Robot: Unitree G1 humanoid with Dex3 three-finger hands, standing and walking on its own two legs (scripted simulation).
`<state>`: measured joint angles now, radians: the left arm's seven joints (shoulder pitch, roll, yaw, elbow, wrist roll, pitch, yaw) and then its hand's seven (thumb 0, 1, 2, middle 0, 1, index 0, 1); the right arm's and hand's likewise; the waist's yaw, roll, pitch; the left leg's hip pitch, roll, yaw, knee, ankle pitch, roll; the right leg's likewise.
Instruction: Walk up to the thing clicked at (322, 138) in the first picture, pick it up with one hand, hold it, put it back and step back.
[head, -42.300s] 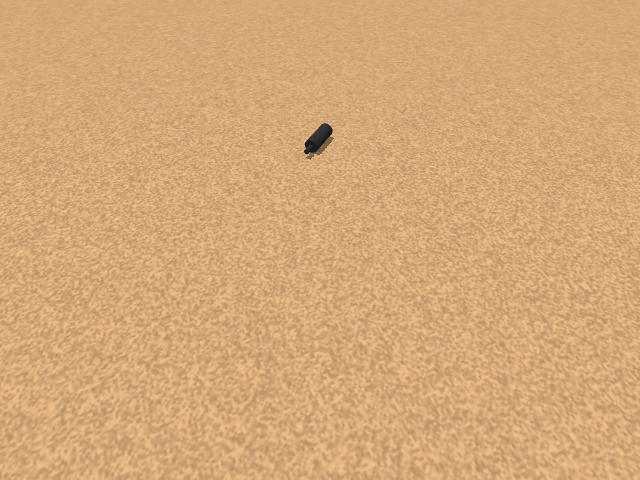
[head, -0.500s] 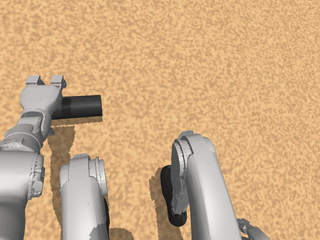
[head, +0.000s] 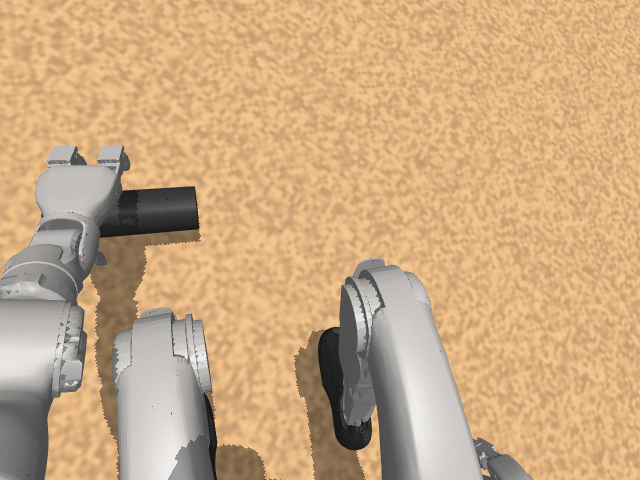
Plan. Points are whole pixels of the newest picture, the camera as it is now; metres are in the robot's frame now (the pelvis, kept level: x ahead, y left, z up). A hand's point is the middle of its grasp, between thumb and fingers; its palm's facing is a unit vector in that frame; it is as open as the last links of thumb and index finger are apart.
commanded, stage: rise first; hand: left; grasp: from above
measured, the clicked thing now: (124, 213) +0.49 +0.19 -0.30
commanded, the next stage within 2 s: approach in 0.10 s
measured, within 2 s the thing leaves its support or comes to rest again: neither
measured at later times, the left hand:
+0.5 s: hand (120, 195) +0.48 +0.17 -0.18, palm faces -0.42 +0.00 -0.91, open 13.4 cm
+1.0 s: hand (119, 230) +0.45 +0.18 -0.23, palm faces -0.56 -0.04 -0.83, open 13.8 cm
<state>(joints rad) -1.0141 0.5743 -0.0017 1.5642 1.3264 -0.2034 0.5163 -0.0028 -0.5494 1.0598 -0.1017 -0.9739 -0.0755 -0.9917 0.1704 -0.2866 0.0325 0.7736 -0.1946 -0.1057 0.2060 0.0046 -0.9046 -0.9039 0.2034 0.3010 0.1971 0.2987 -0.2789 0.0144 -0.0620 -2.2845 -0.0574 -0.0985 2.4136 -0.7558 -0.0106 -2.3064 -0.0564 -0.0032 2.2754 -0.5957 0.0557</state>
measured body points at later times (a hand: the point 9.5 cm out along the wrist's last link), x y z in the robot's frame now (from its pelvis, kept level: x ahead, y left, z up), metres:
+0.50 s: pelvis +0.00 +0.00 +0.00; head +0.24 +0.06 +0.37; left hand +0.50 +0.16 -0.12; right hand +0.03 -0.28 -0.10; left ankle +0.06 +0.12 -0.30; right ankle +0.11 -0.14 -0.30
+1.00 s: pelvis -0.01 +0.00 -0.01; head +0.26 +0.04 +0.35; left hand +0.47 +0.18 -0.18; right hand +0.00 -0.28 -0.11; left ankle +0.06 +0.12 -0.30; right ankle +0.11 -0.14 -0.30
